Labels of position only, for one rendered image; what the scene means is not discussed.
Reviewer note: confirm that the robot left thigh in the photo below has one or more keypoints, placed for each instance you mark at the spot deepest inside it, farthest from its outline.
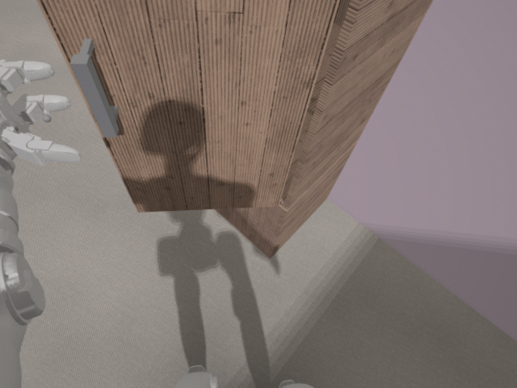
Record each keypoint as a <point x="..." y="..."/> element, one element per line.
<point x="197" y="380"/>

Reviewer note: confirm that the left robot upper arm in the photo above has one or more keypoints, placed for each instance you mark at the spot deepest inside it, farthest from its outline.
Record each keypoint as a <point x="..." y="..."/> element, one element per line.
<point x="21" y="299"/>

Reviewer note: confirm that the cupboard door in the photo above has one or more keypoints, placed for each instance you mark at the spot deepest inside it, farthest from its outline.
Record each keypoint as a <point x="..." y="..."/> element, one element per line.
<point x="212" y="94"/>

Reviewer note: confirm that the left robot shin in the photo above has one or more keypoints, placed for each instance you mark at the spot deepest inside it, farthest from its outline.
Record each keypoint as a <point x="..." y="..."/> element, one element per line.
<point x="197" y="368"/>

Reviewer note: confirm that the handle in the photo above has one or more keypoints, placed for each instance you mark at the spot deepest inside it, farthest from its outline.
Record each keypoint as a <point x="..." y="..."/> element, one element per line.
<point x="88" y="79"/>

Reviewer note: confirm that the left robot hand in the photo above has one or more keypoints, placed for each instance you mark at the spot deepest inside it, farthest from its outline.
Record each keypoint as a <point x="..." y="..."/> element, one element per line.
<point x="27" y="110"/>

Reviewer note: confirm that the left robot forearm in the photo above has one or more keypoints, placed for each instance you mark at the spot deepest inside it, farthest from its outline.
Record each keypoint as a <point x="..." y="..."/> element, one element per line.
<point x="9" y="218"/>

